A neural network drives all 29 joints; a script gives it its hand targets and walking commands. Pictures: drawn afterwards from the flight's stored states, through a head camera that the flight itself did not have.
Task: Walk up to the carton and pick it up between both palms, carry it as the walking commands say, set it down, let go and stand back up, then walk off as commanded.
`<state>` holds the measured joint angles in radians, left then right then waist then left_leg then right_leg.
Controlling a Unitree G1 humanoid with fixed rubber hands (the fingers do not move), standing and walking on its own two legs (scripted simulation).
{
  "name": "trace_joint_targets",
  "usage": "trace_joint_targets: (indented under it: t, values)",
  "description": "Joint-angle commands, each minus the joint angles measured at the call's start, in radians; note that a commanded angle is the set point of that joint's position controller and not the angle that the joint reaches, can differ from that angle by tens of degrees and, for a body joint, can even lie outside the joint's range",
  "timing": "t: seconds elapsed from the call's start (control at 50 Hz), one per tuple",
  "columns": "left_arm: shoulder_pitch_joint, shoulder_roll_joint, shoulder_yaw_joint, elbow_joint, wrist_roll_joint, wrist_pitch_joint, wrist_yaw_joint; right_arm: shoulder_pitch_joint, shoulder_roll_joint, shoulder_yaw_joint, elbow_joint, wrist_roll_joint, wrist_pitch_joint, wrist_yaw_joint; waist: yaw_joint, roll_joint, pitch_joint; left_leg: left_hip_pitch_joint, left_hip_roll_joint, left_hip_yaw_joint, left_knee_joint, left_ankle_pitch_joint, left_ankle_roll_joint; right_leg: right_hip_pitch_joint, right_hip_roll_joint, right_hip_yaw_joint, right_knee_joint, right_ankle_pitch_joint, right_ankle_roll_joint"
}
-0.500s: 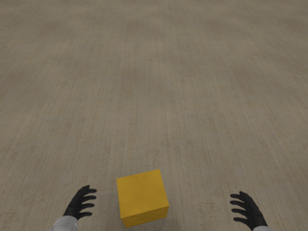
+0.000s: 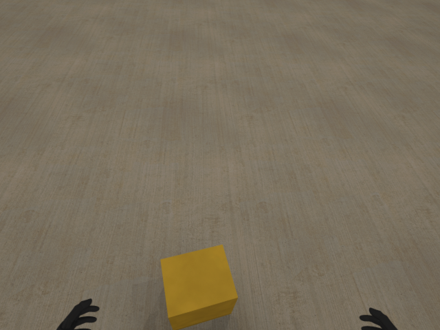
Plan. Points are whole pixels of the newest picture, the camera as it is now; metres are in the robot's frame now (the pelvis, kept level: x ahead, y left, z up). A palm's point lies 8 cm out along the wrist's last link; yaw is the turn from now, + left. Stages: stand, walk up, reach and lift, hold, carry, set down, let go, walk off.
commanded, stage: stand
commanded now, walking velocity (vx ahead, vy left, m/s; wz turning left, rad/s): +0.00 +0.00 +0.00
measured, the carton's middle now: (197, 288) +0.37 +0.07 -0.64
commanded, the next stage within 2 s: walk off in 1.48 s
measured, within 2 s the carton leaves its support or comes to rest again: neither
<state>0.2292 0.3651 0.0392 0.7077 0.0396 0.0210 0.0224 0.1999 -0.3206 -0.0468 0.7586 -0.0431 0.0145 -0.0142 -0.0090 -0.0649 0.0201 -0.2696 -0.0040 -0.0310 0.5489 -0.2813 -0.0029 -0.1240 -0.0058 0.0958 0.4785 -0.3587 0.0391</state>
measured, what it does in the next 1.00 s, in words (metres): stands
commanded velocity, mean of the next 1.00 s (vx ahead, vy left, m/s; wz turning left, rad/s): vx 0.00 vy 0.00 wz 0.00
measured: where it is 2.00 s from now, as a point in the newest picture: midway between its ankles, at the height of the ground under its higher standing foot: outside the picture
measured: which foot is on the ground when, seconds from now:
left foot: down 0.00-1.00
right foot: down 0.00-1.00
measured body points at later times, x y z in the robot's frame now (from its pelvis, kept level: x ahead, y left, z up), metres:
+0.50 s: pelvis +0.00 +0.00 +0.01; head +0.00 +0.03 +0.45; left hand +0.11 +0.30 -0.12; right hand +0.11 -0.30 -0.09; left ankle +0.01 +0.12 -0.73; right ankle -0.06 -0.15 -0.73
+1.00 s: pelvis -0.02 +0.00 +0.01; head -0.01 +0.02 +0.46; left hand +0.08 +0.31 -0.12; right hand +0.07 -0.31 -0.10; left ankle +0.01 +0.12 -0.73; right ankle -0.06 -0.15 -0.73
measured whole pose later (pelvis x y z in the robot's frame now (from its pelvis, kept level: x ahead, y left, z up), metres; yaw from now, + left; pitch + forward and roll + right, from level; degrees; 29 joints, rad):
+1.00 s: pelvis -0.02 +0.00 +0.01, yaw +0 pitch -2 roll +0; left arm 0.19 0.39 0.00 0.95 0.03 0.00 0.02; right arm 0.14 -0.36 -0.02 1.01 -0.02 0.00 -0.01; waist -0.01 -0.04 0.03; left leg -0.19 0.00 -0.02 0.43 -0.20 0.00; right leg -0.05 -0.01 0.10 0.37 -0.28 0.04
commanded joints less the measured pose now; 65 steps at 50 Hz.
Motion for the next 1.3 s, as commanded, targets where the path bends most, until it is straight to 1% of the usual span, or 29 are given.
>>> trace_joint_targets:
  t: [0.0,0.1,0.2,0.6,0.74,0.92,1.28]
  values:
    - [-0.016,0.116,0.020,-0.038,-0.001,-0.017,0.009,-0.025,-0.161,-0.034,-0.034,0.004,-0.014,-0.007,0.002,0.080,-0.081,0.121,0.072,-0.051,-0.069,0.355,0.014,-0.036,-0.036,0.003,-0.052,0.311,-0.021]
    - [-0.015,0.127,0.013,0.000,-0.001,-0.017,0.013,-0.032,-0.172,-0.029,0.005,0.008,-0.013,-0.011,0.003,0.076,-0.074,0.141,0.077,-0.051,-0.076,0.389,0.015,-0.030,-0.041,0.000,-0.060,0.342,-0.018]
    - [-0.022,0.134,0.009,0.029,-0.001,-0.018,0.015,-0.047,-0.175,-0.023,0.036,0.011,-0.014,-0.012,0.004,0.071,-0.066,0.153,0.080,-0.050,-0.088,0.384,0.016,-0.024,-0.049,0.002,-0.075,0.346,-0.018]
    - [-0.045,0.163,0.001,0.128,-0.004,-0.027,0.008,-0.079,-0.202,-0.008,0.143,0.017,-0.018,-0.006,0.004,0.063,-0.016,0.152,0.089,-0.066,-0.158,0.226,0.019,-0.036,-0.069,0.029,-0.152,0.243,-0.034]
    - [-0.050,0.171,-0.001,0.162,-0.006,-0.029,0.005,-0.084,-0.211,-0.006,0.174,0.019,-0.020,-0.003,0.003,0.062,-0.006,0.153,0.092,-0.074,-0.175,0.196,0.020,-0.039,-0.073,0.034,-0.167,0.220,-0.038]
    - [-0.057,0.180,-0.004,0.195,-0.009,-0.031,0.003,-0.088,-0.219,-0.002,0.203,0.023,-0.021,-0.001,0.003,0.062,-0.005,0.157,0.095,-0.081,-0.184,0.197,0.021,-0.037,-0.077,0.035,-0.175,0.217,-0.039]
    - [-0.075,0.192,-0.006,0.236,-0.016,-0.032,0.000,-0.102,-0.232,0.006,0.240,0.030,-0.024,-0.001,0.002,0.065,-0.013,0.164,0.101,-0.089,-0.188,0.239,0.022,-0.023,-0.085,0.030,-0.184,0.231,-0.040]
